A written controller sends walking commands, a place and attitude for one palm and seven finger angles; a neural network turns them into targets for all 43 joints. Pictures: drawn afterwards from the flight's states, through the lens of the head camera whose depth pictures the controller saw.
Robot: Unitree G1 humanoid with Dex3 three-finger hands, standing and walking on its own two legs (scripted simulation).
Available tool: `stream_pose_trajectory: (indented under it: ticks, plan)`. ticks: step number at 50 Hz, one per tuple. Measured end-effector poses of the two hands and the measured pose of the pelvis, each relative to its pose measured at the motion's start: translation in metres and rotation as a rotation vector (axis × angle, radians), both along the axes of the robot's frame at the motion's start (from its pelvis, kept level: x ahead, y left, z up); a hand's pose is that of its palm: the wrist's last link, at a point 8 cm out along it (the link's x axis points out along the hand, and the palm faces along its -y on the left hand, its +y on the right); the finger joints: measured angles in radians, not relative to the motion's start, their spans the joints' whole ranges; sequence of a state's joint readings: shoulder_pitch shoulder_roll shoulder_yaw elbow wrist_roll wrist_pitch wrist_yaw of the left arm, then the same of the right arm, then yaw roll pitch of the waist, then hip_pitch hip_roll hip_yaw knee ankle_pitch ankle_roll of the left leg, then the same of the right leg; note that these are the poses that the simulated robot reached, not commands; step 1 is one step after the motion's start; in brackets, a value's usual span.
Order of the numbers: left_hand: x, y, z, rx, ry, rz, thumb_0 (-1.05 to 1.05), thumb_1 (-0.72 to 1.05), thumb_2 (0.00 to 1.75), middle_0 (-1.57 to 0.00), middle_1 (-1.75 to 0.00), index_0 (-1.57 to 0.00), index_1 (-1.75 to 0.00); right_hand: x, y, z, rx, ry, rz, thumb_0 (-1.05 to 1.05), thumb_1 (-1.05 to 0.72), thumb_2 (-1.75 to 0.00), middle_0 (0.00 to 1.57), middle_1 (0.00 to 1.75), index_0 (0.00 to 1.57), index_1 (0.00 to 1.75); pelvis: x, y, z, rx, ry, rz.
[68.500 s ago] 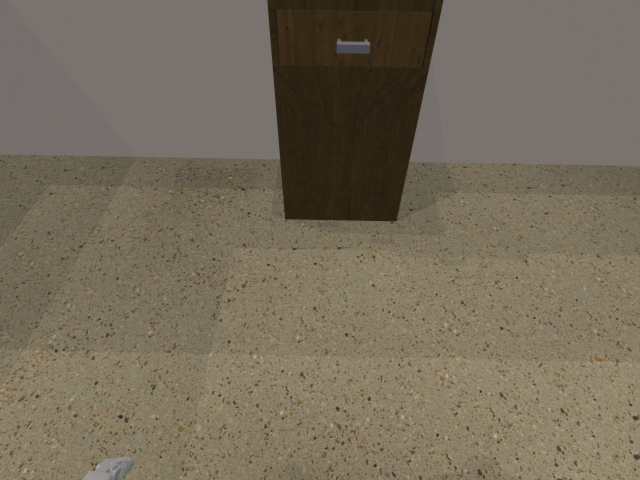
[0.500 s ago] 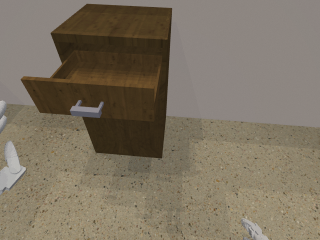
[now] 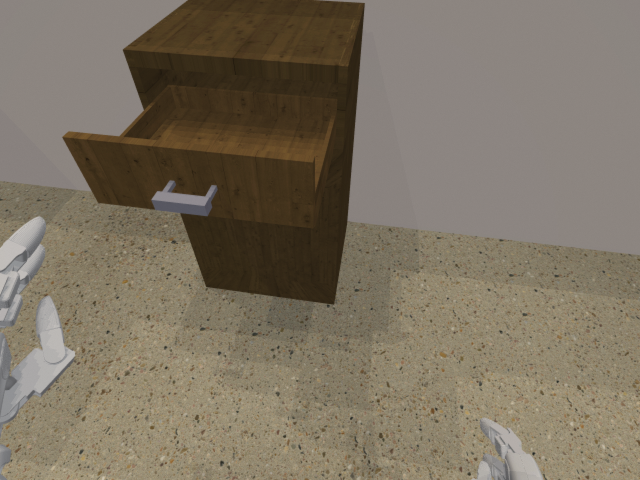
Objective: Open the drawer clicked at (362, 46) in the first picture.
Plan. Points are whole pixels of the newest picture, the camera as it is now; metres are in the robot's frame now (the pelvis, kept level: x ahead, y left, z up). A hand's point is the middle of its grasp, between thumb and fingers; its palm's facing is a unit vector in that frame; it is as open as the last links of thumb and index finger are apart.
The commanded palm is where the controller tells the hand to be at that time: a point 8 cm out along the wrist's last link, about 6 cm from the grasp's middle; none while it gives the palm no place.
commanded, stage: let the arm hang, fingers relaxed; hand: left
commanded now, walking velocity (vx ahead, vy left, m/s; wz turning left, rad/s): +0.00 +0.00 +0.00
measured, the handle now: (187, 195) +0.58 +0.28 +0.01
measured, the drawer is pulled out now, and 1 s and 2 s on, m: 0.30 0.30 0.30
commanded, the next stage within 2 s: look to check the result in 1.20 s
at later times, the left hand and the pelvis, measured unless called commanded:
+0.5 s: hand out of the picture +0.00 +0.19 -0.19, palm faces +0.08 -0.98 -0.19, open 7.0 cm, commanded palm none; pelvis -0.01 +0.00 -0.01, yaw +2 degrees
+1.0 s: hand out of the picture +0.01 +0.20 -0.18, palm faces +0.05 -0.98 -0.21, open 7.3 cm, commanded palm none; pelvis -0.01 +0.03 +0.00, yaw -1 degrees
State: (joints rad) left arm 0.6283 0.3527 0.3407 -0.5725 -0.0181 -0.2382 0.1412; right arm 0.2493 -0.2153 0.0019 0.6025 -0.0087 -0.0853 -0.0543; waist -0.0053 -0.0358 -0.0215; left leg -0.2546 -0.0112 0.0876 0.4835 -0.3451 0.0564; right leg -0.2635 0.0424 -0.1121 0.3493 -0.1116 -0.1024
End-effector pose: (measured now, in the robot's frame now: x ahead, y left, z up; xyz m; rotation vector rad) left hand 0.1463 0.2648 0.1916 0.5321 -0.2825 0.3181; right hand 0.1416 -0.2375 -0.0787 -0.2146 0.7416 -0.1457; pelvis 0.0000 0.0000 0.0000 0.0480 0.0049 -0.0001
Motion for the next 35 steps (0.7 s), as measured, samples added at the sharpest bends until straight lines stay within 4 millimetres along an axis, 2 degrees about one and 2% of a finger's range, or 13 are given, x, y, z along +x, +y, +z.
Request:
stream_pose_trajectory:
  ticks: [5,6,7,10,12,14,16,18,20,23,28,31,35]
  plan:
    - [0.004,-0.002,0.013,0.065,-0.065,-0.045,0.01,0.89,0.9,-0.21,-0.31,-0.21,-0.3,0.011,-0.001,0.0,-0.026,-0.015,0.025,0.01,-0.9,-0.89,0.21,0.3,0.2,0.3,0.0,0.001,-0.007,-0.024,-0.012,0.017]
    - [0.008,0.0,0.008,0.083,-0.063,-0.051,0.01,0.89,0.9,-0.21,-0.31,-0.21,-0.3,0.013,-0.001,-0.004,-0.014,-0.024,0.04,0.01,-0.9,-0.89,0.21,0.3,0.2,0.3,0.001,0.001,-0.009,-0.026,-0.008,0.029]
    - [0.017,0.005,-0.007,0.079,-0.004,-0.044,0.01,0.89,0.9,-0.21,-0.3,-0.21,-0.3,0.016,-0.001,-0.012,-0.002,-0.014,0.06,0.01,-0.9,-0.89,0.2,0.3,0.2,0.3,0.002,0.003,-0.011,-0.027,-0.003,0.041]
    - [0.039,0.024,-0.092,-0.061,0.354,0.053,0.0,0.9,0.9,-0.2,-0.3,-0.2,-0.3,0.017,-0.003,-0.039,0.039,0.058,0.063,0.01,-0.9,-0.89,0.2,0.3,0.2,0.3,0.004,0.007,-0.017,-0.025,0.0,0.051]
    - [0.035,0.026,-0.16,-0.175,0.621,0.12,0.0,0.9,0.9,-0.2,-0.3,-0.2,-0.3,0.01,-0.002,-0.053,0.064,0.109,0.041,0.01,-0.9,-0.89,0.2,0.3,0.2,0.3,0.004,0.007,-0.019,-0.026,-0.011,0.049]
    - [0.015,0.017,-0.221,-0.272,0.858,0.154,0.0,0.91,0.9,-0.19,-0.3,-0.2,-0.3,-0.004,0.001,-0.061,0.073,0.171,0.021,0.01,-0.9,-0.89,0.2,0.3,0.2,0.3,0.003,0.006,-0.021,-0.026,-0.03,0.042]
    - [-0.016,0.001,-0.27,-0.359,1.057,0.169,0.0,0.91,0.9,-0.19,-0.3,-0.2,-0.3,-0.025,0.002,-0.064,0.067,0.244,0.001,0.01,-0.91,-0.89,0.2,0.3,0.2,0.3,0.001,0.004,-0.021,-0.025,-0.047,0.032]
    - [-0.053,-0.019,-0.308,-0.442,1.229,0.175,0.01,0.91,0.9,-0.19,-0.3,-0.2,-0.3,-0.049,0.002,-0.066,0.056,0.322,-0.023,0.01,-0.91,-0.89,0.2,0.3,0.2,0.3,-0.002,0.003,-0.02,-0.028,-0.058,0.029]
    - [-0.089,-0.036,-0.334,-0.523,1.368,0.183,0.01,0.92,0.9,-0.2,-0.3,-0.2,-0.3,-0.077,0.003,-0.068,0.043,0.405,-0.044,0.01,-0.91,-0.89,0.2,0.3,0.2,0.3,-0.004,0.003,-0.021,-0.042,-0.06,0.034]
    - [-0.132,-0.033,-0.349,-0.586,1.476,0.272,0.0,0.98,0.9,-0.2,-0.3,-0.21,-0.3,-0.12,0.007,-0.069,0.024,0.56,-0.05,0.01,-0.91,-0.89,0.2,0.3,0.2,0.3,-0.008,0.002,-0.018,-0.05,-0.056,0.039]
    - [-0.184,-0.025,-0.346,-0.612,1.609,0.36,0.0,0.97,0.9,-0.2,-0.3,-0.2,-0.3,-0.175,0.018,-0.066,0.036,0.736,-0.079,0.01,-0.91,-0.89,0.2,0.3,0.2,0.3,-0.008,0.005,-0.01,-0.05,-0.035,0.034]
    - [-0.201,-0.019,-0.339,-0.605,1.652,0.397,0.0,0.95,0.9,-0.2,-0.3,-0.2,-0.3,-0.193,0.027,-0.067,0.061,0.775,-0.099,0.01,-0.91,-0.89,0.2,0.3,0.2,0.3,-0.007,0.01,-0.008,-0.049,-0.037,0.028]
    - [-0.206,-0.013,-0.333,-0.588,1.663,0.417,0.0,0.93,0.9,-0.2,-0.3,-0.2,-0.3,-0.203,0.042,-0.073,0.102,0.781,-0.117,0.01,-0.91,-0.89,0.2,0.3,0.2,0.3,-0.006,0.016,-0.006,-0.049,-0.044,0.019]
